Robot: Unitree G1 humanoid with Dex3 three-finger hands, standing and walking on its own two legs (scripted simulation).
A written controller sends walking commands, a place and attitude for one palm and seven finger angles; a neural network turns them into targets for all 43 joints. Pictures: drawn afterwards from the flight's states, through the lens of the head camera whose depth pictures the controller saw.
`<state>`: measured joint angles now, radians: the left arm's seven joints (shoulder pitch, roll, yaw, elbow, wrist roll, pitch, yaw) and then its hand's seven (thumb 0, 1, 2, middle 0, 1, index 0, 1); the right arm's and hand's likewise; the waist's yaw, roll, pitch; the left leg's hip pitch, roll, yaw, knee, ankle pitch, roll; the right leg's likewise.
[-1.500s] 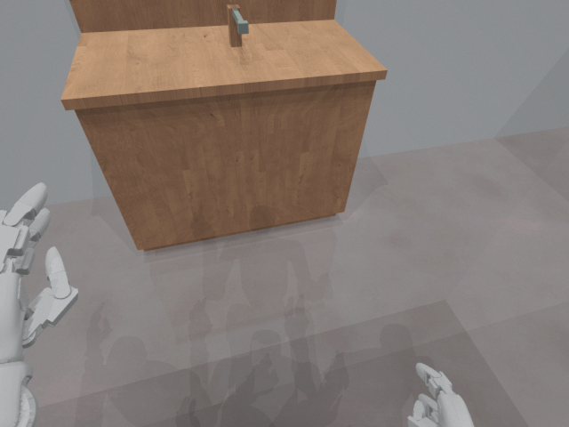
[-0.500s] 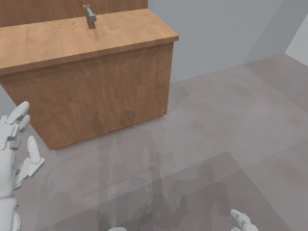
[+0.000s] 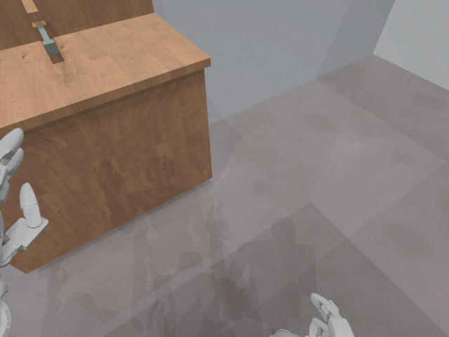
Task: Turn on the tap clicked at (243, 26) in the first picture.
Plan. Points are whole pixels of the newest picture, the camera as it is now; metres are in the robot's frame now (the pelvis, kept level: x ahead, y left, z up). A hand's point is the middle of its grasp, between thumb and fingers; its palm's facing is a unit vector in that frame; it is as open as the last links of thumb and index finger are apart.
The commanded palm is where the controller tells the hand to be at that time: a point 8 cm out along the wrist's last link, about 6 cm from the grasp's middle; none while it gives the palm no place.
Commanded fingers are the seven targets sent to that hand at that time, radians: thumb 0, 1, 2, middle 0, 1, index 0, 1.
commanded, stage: walk to a spot facing it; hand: left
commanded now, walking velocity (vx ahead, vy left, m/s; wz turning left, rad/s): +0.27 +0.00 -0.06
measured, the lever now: (50, 47) +0.77 +0.52 +0.12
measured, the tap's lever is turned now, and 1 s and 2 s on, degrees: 0 0 0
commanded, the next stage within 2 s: turn to face it in 0.04 s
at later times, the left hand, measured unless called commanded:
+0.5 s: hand (87, 145) +0.35 +0.24 +0.18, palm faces +0.47 -0.79 -0.40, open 7.4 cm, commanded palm +0.29 +0.27 +0.18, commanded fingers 0.00 0.90 0.90 -0.20 -0.30 -0.20 -0.30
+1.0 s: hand (104, 180) +0.29 +0.19 +0.17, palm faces +0.58 -0.72 -0.39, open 7.4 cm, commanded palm +0.23 +0.23 +0.18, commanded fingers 0.00 0.90 0.90 -0.20 -0.30 -0.20 -0.30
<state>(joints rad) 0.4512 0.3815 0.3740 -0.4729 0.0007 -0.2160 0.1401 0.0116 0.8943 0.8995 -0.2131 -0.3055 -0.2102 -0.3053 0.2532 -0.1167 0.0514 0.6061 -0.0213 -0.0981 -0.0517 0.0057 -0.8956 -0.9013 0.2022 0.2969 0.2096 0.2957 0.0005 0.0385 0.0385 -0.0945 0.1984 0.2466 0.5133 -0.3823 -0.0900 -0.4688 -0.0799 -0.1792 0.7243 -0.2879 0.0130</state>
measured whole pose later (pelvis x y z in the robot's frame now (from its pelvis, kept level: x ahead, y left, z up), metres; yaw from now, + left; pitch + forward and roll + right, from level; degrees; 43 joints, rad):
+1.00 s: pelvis +0.14 -0.08 +0.01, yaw +13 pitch -1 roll +2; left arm 0.46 0.30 0.30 -0.41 -0.03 -0.16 0.15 0.01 0.89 0.90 -0.21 -0.31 -0.21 -0.31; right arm 0.23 -0.24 0.00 0.66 0.00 -0.04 -0.06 0.01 -0.90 -0.90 0.20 0.30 0.21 0.30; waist 0.00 0.02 0.00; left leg -0.48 0.03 0.06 1.01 -0.36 -0.03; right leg -0.20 -0.09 -0.15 0.51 -0.30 -0.01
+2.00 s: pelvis +0.23 -0.02 +0.00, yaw +15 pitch -1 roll +1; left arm 0.48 0.38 0.38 -0.53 -0.03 -0.23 0.18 0.01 0.89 0.90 -0.22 -0.31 -0.22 -0.31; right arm 0.24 -0.25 -0.05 0.60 0.00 -0.07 -0.09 0.01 -0.90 -0.90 0.19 0.30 0.20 0.29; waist 0.00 -0.05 0.02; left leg -0.26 0.05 0.15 0.54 -0.26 0.01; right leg -0.27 -0.08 -0.12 0.64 -0.37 0.00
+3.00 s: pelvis +0.42 +0.02 +0.00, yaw +17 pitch -1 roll +0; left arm 0.42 0.35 0.33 -0.47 -0.02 -0.18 0.16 0.01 0.90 0.90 -0.21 -0.31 -0.21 -0.31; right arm 0.22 -0.12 0.04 0.61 0.00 -0.09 -0.05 0.01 -0.90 -0.90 0.20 0.30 0.20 0.29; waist 0.00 -0.01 0.03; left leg -0.22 0.05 0.12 0.52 -0.28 0.01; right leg -0.38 -0.05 -0.09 0.86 -0.43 0.01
